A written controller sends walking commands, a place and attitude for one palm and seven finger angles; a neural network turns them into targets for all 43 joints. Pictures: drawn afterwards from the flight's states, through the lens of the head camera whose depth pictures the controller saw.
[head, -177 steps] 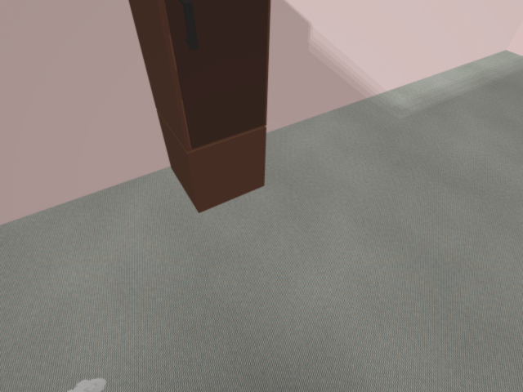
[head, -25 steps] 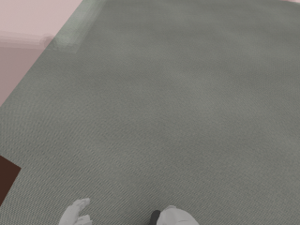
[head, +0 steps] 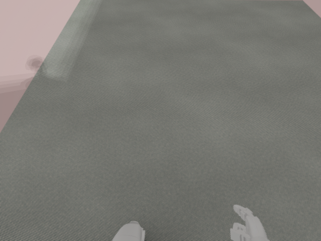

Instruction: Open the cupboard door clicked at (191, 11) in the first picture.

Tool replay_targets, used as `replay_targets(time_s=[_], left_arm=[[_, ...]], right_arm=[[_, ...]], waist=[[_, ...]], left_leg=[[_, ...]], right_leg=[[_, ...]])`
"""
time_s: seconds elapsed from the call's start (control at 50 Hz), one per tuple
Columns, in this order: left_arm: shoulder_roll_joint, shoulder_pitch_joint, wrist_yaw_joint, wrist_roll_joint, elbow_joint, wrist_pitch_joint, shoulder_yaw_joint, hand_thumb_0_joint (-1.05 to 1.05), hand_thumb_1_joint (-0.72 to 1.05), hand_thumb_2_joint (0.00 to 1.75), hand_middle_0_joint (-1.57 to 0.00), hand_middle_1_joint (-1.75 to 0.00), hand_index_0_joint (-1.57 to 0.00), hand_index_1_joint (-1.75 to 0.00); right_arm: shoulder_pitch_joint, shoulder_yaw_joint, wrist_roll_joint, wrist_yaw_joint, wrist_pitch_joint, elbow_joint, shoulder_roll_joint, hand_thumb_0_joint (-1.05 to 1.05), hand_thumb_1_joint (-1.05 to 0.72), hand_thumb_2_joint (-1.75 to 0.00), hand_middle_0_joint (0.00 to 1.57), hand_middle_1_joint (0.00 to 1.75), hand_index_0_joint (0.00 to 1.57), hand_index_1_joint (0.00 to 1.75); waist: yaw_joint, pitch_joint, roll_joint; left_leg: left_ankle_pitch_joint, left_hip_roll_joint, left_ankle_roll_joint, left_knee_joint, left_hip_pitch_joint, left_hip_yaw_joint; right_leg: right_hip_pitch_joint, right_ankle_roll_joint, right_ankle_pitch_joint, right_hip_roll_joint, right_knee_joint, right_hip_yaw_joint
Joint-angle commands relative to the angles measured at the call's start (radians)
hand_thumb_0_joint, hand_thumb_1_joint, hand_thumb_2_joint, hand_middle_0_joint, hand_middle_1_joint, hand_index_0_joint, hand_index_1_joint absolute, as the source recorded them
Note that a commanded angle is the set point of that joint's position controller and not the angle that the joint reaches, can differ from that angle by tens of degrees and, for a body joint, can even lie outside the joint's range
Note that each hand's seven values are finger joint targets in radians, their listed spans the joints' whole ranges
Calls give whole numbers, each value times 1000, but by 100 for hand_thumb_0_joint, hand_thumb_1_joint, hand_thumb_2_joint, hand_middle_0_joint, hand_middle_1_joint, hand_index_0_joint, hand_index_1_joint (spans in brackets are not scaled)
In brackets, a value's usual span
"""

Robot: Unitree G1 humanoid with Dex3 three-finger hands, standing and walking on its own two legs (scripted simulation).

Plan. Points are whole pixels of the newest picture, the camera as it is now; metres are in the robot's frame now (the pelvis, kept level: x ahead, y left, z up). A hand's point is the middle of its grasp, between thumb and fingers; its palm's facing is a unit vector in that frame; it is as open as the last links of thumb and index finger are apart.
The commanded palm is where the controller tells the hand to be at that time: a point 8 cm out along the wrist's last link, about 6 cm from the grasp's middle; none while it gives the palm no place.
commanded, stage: walk to a spot facing it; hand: left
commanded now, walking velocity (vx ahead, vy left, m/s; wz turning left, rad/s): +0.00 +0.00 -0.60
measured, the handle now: out of the picture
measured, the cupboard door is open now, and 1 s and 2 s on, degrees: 0 0 0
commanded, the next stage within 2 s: turn to face it in 0.36 s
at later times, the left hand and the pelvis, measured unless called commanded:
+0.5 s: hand (117, 186) +0.27 +0.19 -0.15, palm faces -0.33 -0.91 -0.24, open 7.4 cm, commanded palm none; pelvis +0.09 +0.03 +0.00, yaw -21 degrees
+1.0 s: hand (115, 201) +0.24 +0.19 -0.19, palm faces -0.13 -0.98 -0.17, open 7.4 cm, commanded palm none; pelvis +0.11 +0.03 -0.01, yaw -10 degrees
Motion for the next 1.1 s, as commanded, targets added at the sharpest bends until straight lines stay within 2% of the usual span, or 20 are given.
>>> replay_targets(time_s=[0.0, 0.02, 0.04, 0.06, 0.12, 0.18, 0.26, 0.44, 0.5, 0.52, 0.54, 0.56, 0.7, 0.86, 0.88, 0.9, 0.92, 0.94, 1.02, 1.08], left_arm=[[173, -22, 18, -18, -72, -9, 40, 0, 90, 90, -20, -30, -20, -30], [119, -2, 10, -37, -84, -10, 33, 0, 90, 90, -20, -30, -20, -30], [105, 27, 8, -32, -82, -17, 21, 0, 90, 90, -20, -30, -20, -30], [143, 47, 15, -20, -63, -1, 34, 0, 90, 90, -20, -30, -20, -30], [106, -35, -17, 2, -78, 46, 42, 0, 90, 90, -20, -30, -20, -30], [68, -3, -32, 0, -80, 82, 42, 0, 90, 90, -20, -30, -20, -30], [55, -77, -38, 5, -109, 102, 44, 0, 90, 90, -20, -30, -20, -30], [45, -263, -34, 7, -178, 80, 23, 0, 90, 90, -20, -30, -20, -30], [52, -165, -17, 12, -135, 45, 15, 0, 90, 90, -20, -30, -20, -30], [119, -74, -5, 20, -101, 25, 22, 0, 90, 90, -20, -30, -20, -30], [221, -7, 12, 20, -66, 5, 32, 0, 90, 90, -20, -30, -20, -30], [219, 1, 18, -2, -46, 6, 19, 0, 90, 90, -20, -30, -20, -30], [144, -232, 35, 2, -72, 24, -3, 0, 90, 90, -20, -30, -20, -30], [145, -248, 33, -4, -82, 49, 24, 0, 90, 90, -20, -30, -20, -30], [116, -241, 30, -10, -93, 58, 23, 0, 90, 90, -20, -30, -20, -30], [54, -231, 24, -20, -126, 66, 18, 0, 90, 90, -20, -30, -20, -30], [51, -298, 23, -12, -163, 69, 11, 0, 90, 90, -20, -30, -20, -30], [57, -321, 20, -6, -167, 73, 14, 0, 90, 90, -20, -30, -20, -30], [71, -255, 4, 0, -119, 67, 31, 0, 90, 90, -20, -30, -20, -30], [80, -226, 5, -4, -109, 68, 30, 0, 90, 90, -20, -30, -20, -30]], right_arm=[[215, -33, -1, -30, -39, -25, -147, 0, -90, -90, 20, 30, 20, 30], [335, -59, -13, -36, -46, 4, -255, 0, -90, -90, 20, 30, 20, 30], [393, -54, 2, -35, -36, 20, -283, 0, -90, -90, 20, 30, 20, 30], [329, -37, 6, -30, -30, 3, -217, 0, -90, -90, 20, 30, 20, 30], [157, -10, -2, -36, -28, -30, -127, 0, -90, -90, 20, 30, 20, 30], [126, -14, -2, -36, -25, -26, -118, 0, -90, -90, 20, 30, 20, 30], [166, -25, 0, -36, -19, -14, -124, 0, -90, -90, 20, 30, 20, 30], [293, -64, -15, -22, -4, 41, -173, 0, -90, -90, 20, 30, 20, 30], [325, -57, -12, -18, -3, 73, -171, 0, -90, -90, 20, 30, 20, 30], [349, -48, 0, -11, -4, 77, -136, 0, -90, -90, 20, 30, 20, 30], [336, -14, 10, -8, 1, 46, -34, 0, -90, -90, 20, 30, 20, 30], [315, -7, 14, -23, 16, 43, -39, 0, -90, -90, 20, 30, 20, 30], [326, -18, 6, -17, 54, 112, -46, 0, -90, -90, 20, 30, 20, 30], [355, -38, -3, 2, 44, 75, -47, 0, -90, -90, 20, 30, 20, 30], [397, -49, -6, 3, 36, 79, -89, 0, -90, -90, 20, 30, 20, 30], [429, -72, -13, 0, 26, 65, -189, 0, -90, -90, 20, 30, 20, 30], [448, -84, -17, -8, 26, 67, -236, 0, -90, -90, 20, 30, 20, 30], [416, -83, -16, -14, 23, 62, -227, 0, -90, -90, 20, 30, 20, 30], [254, -60, -10, -26, 8, 7, -164, 0, -90, -90, 20, 30, 20, 30], [259, -67, -6, -25, 6, 1, -176, 0, -90, -90, 20, 30, 20, 30]], waist=[[-157, -230, -113], [-188, -342, 134], [-183, -378, 237], [-148, -297, 113], [-85, -55, 179], [-48, -39, 200], [-64, -1, 178], [-144, -51, 167], [-99, -128, 125], [-59, -213, -16], [-37, -277, -281], [-38, -321, -214], [-108, -47, -167], [-135, -54, -104], [-157, -73, 47], [-169, -64, 346], [-197, -65, 327], [-179, -59, 216], [-122, -105, 135], [-125, -157, 86]], left_leg=[[287, 9, 46, -304, 499, 15], [707, 315, 157, -246, 817, -267], [1105, 484, 251, -203, 853, -358], [1030, 465, 261, -241, 708, -257], [587, 307, 177, -367, 352, -68], [393, 247, 161, -404, 260, 67], [240, 256, 171, -453, 270, 104], [433, 311, 187, -332, 443, 179], [524, 262, 131, -155, 430, 198], [385, 209, 80, 14, 300, 231], [-275, 75, 31, 216, 34, 215], [-413, 53, 33, 272, 67, 54], [-231, 17, 10, 324, 73, 20], [19, -10, 25, -101, 248, 99], [144, 32, 50, -227, 316, 6], [353, 250, 158, -367, 349, -348], [372, 357, 266, -442, 319, -482], [211, 339, 273, -464, 286, -461], [195, 177, 202, -429, 323, -284], [248, 156, 219, -417, 396, -271]], right_leg=[[-85, -15, 830, -150, 272, 155], [-371, 51, 215, -14, 552, 28], [-462, 78, -259, -28, 804, -22], [-452, 94, -216, -85, 876, -4], [-423, 117, -81, -142, 861, -66], [-386, 121, 18, -148, 822, -118], [-444, 135, 101, -175, 755, -131], [-357, 114, 28, -153, 308, -215], [-142, 77, 181, -115, 17, -225], [79, 49, 460, -214, -62, -122], [262, -46, 935, -473, -37, 147], [223, -133, 1135, -509, 5, 74], [-71, -89, 732, -430, -91, -154], [-143, -2, 359, -412, 57, -263], [-210, 44, 212, -356, 188, -288], [-394, 126, -152, -215, 404, -319], [-438, 127, -297, -169, 615, -217], [-455, 113, -217, -198, 697, -144], [-471, 131, 15, -195, 721, -98], [-452, 146, 26, -180, 649, -98]])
